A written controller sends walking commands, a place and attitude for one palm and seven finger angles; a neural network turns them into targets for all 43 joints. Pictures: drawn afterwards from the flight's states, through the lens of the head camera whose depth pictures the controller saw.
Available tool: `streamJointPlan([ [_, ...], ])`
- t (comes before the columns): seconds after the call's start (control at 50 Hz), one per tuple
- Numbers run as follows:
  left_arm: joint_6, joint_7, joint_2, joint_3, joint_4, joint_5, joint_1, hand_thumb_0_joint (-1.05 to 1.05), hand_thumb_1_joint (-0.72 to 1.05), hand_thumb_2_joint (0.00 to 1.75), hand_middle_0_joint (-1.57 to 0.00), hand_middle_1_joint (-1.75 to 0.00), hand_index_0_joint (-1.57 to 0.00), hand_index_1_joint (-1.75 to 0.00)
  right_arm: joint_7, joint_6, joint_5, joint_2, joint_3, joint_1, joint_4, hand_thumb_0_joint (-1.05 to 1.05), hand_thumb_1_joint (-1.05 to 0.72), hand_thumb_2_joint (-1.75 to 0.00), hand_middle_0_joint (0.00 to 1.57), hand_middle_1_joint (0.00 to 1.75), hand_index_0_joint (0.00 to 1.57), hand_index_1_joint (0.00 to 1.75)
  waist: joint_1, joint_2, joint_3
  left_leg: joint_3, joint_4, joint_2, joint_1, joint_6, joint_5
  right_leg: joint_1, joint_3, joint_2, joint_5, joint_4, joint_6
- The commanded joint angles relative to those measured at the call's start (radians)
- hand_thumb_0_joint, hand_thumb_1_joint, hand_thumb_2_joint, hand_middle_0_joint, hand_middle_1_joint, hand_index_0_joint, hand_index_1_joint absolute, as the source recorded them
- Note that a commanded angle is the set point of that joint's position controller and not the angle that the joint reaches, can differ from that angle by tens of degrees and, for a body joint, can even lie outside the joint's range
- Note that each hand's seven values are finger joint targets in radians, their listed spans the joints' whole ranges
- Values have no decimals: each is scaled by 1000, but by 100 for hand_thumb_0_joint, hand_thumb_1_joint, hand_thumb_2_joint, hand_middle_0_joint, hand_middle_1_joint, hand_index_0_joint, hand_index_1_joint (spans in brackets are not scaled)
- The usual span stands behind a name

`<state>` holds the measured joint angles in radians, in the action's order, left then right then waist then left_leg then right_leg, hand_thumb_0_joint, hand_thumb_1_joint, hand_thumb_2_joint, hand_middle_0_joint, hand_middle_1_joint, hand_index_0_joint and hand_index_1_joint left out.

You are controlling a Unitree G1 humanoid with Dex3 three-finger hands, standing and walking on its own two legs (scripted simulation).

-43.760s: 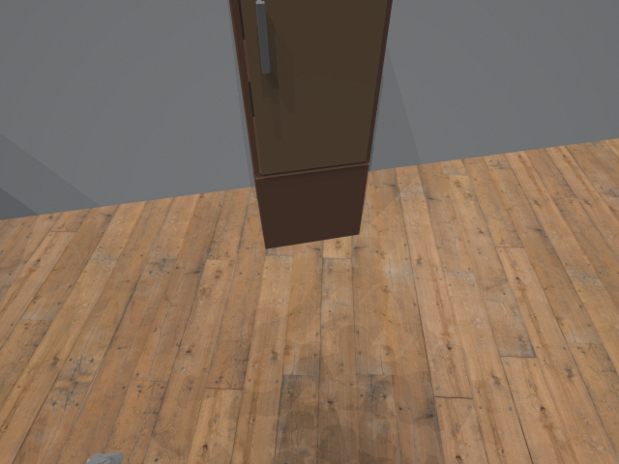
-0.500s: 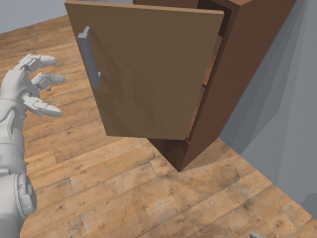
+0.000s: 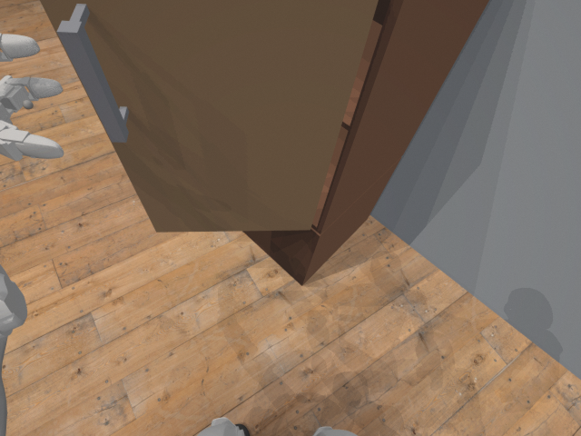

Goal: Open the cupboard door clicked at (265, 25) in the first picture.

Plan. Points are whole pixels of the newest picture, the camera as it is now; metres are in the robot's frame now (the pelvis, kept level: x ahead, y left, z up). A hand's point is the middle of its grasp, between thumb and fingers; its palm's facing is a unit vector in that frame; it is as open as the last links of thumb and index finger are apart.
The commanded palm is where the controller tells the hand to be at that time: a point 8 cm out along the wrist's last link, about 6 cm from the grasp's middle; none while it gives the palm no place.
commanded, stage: move the hooked fingers beside the handle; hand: left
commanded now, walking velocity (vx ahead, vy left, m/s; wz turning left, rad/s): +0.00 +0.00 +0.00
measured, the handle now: (102, 80) +0.55 +0.21 +0.14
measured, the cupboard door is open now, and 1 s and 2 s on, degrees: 47 47 47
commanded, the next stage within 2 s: slide the fingers in behind the handle in 0.78 s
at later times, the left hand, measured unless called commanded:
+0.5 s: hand (18, 115) +0.49 +0.29 +0.14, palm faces -0.02 -1.00 +0.01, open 14.0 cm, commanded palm +0.47 +0.33 +0.13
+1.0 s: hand (16, 116) +0.48 +0.28 +0.14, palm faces -0.01 -1.00 -0.01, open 14.0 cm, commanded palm +0.47 +0.32 +0.13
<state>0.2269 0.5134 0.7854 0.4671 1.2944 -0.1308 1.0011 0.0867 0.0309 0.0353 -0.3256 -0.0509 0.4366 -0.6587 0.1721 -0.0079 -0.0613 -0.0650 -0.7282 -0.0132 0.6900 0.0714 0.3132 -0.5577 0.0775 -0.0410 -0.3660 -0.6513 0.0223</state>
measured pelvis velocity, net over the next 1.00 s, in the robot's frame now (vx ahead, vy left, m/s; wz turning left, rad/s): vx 0.00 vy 0.00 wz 0.00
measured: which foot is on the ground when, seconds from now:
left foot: down 0.00-1.00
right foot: down 0.00-1.00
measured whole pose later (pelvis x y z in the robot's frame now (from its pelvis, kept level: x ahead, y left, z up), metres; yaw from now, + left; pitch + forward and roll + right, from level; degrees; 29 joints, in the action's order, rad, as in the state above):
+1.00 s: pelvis +0.00 +0.00 +0.00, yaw +0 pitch +16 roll -4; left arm 0.24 0.54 0.79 0.45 1.26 -0.16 0.95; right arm 0.08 0.08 0.05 -0.32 -0.05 0.44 -0.63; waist 0.15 -0.02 -0.08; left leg -0.05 -0.78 -0.02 0.72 0.07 0.34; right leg -0.58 0.09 -0.05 -0.39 -0.68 0.03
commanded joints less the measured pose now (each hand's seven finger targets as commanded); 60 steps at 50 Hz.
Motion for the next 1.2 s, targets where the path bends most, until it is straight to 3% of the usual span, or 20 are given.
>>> streamJointPlan([
  [0.0, 55, -4, 356, 49, -195, -4, 394, 0, -50, 30, -30, -120, -30, -120, 8, 1, -2, -200, 77, 152, 67, 0, -90, -90, 20, 30, 20, 30, -21, -161, -426, 140, 16, -17, -468, -24, -413, -50, -55, -14, 323, 58, -6],
  [0.1, 54, 25, 378, 88, -200, -26, 329, 0, -50, 30, -30, -120, -30, -120, 2, 25, -1, -200, 84, 154, 86, 0, -90, -90, 20, 30, 20, 30, -29, -109, -432, 120, -2, -14, -437, -14, -442, -14, -58, -23, 387, 51, -13],
  [0.14, 61, 32, 407, 111, -251, -31, 335, 0, -50, 30, -30, -120, -30, -120, 2, 30, 1, -200, 85, 153, 97, 0, -90, -90, 20, 30, 20, 30, -43, -154, -475, 115, -4, -12, -466, -15, -481, 5, -60, -23, 424, 43, -12],
  [0.16, 60, 38, 374, 86, -250, -32, 326, 0, -50, 30, -30, -120, -30, -120, 1, 34, 3, -194, 84, 149, 98, 0, -90, -90, 20, 30, 20, 30, -35, -166, -460, 114, -8, -13, -475, -16, -486, -14, -58, -24, 422, 46, -12],
  [0.2, 63, 37, 400, 105, -255, -31, 329, 0, -50, 30, -30, -120, -30, -120, 0, 38, 3, -196, 87, 150, 96, 0, -90, -90, 20, 30, 20, 30, -34, -153, -435, 119, -7, -15, -458, -16, -473, -21, -54, -25, 402, 44, -11],
  [0.24, 74, 42, 400, 115, -304, -42, 321, 0, -50, 30, -30, -120, -30, -120, -1, 41, 2, -194, 88, 148, 100, 0, -90, -90, 20, 30, 20, 30, -48, -207, -485, 125, -16, -18, -523, -22, -546, -28, -52, -28, 427, 39, -7],
  [0.3, 69, 54, 305, 60, -307, -62, 306, 0, -50, 30, -30, -120, -30, -120, -9, 44, 3, -186, 91, 142, 94, 0, -90, -90, 20, 30, 20, 30, -30, -183, -470, 135, -20, -25, -562, -25, -571, -64, -44, -32, 413, 46, -9],
  [0.4, 45, 49, 254, 12, -291, -65, 323, 0, -50, 30, -30, -120, -30, -120, -8, 45, 7, -183, 87, 125, 91, 0, -90, -90, 20, 30, 20, 30, -22, -185, -412, 142, -10, -25, -541, -26, -522, -98, -39, -28, 366, 50, -6],
  [0.44, 52, 34, 270, 36, -320, -70, 329, 0, -50, 30, -30, -120, -30, -120, -8, 45, 5, -185, 88, 125, 94, 0, -90, -90, 20, 30, 20, 30, -32, -185, -452, 151, -16, -29, -575, -31, -575, -90, -37, -29, 381, 41, -4],
  [0.52, 64, 10, 221, -3, -329, -74, 377, 0, -50, 30, -30, -120, -30, -120, -5, 40, 6, -178, 82, 109, 95, 0, -90, -90, 20, 30, 20, 30, -17, -165, -423, 153, -11, -28, -555, -30, -528, -92, -34, -26, 353, 39, -1],
  [0.56, 62, -3, 246, 16, -312, -62, 365, 0, -50, 30, -30, -120, -30, -120, -6, 40, 6, -182, 82, 101, 96, 0, -90, -90, 20, 30, 20, 30, -24, -162, -439, 156, -11, -28, -553, -33, -506, -88, -40, -24, 349, 38, -4],
  [0.6, 56, -11, 240, 4, -268, -54, 380, 0, -50, 30, -30, -120, -30, -120, -3, 37, 9, -182, 79, 96, 92, 0, -90, -90, 20, 30, 20, 30, -12, -125, -387, 154, -1, -27, -502, -29, -428, -93, -39, -22, 316, 43, -7],
  [0.68, 66, -17, 291, 33, -262, -40, 367, 0, -50, 30, -30, -120, -30, -120, -2, 34, 9, -183, 71, 90, 105, 0, -90, -90, 20, 30, 20, 30, -30, -158, -419, 144, -6, -19, -487, -28, -429, -61, -48, -19, 339, 34, -5],
  [0.84, 74, 17, 334, 47, -204, -48, 363, 0, -50, 30, -30, -120, -30, -120, 10, 36, 17, -192, 67, 99, 101, 0, -90, -90, 20, 30, 20, 30, -15, -117, -382, 129, -10, -14, -414, -16, -357, -49, -59, -22, 325, 41, -9],
  [0.92, 87, 36, 235, -28, -277, -64, 405, 0, -50, 30, -30, -120, -30, -120, 11, 30, 11, -183, 72, 110, 95, 0, -90, -90, 20, 30, 20, 30, -4, -199, -423, 146, -11, -22, -504, -26, -402, -103, -45, -25, 297, 38, 1],
  [0.94, 92, 34, 262, -2, -297, -66, 413, 0, -50, 30, -30, -120, -30, -120, 9, 30, 8, -188, 77, 115, 83, 0, -90, -90, 20, 30, 20, 30, -13, -209, -451, 156, -12, -27, -536, -32, -412, -111, -44, -27, 292, 40, 0],
  [1.0, 72, 28, 205, -32, -257, -79, 401, 0, -50, 30, -30, -120, -30, -120, 6, 26, 8, -186, 77, 117, 72, 0, -90, -90, 20, 30, 20, 30, -2, -166, -396, 163, 1, -29, -507, -30, -367, -133, -37, -27, 255, 50, -1],
  [1.06, 65, -3, 221, -8, -296, -69, 379, 0, -50, 30, -30, -120, -30, -120, 0, 23, 4, -184, 79, 122, 75, 0, -90, -90, 20, 30, 20, 30, -26, -194, -438, 170, 5, -29, -539, -36, -403, -124, -33, -25, 259, 44, 4],
  [1.1, 60, -27, 197, -13, -294, -64, 352, 0, -50, 30, -30, -120, -30, -120, -8, 21, 2, -180, 80, 117, 82, 0, -90, -90, 20, 30, 20, 30, -31, -178, -421, 165, 11, -30, -527, -35, -390, -118, -30, -26, 252, 47, 1],
  [1.18, 78, -66, 244, 35, -332, -52, 343, 0, -50, 30, -30, -120, -30, -120, -14, 21, 1, -179, 80, 111, 99, 0, -90, -90, 20, 30, 20, 30, -49, -151, -439, 159, 15, -27, -509, -34, -397, -65, -34, -26, 278, 39, 1],
])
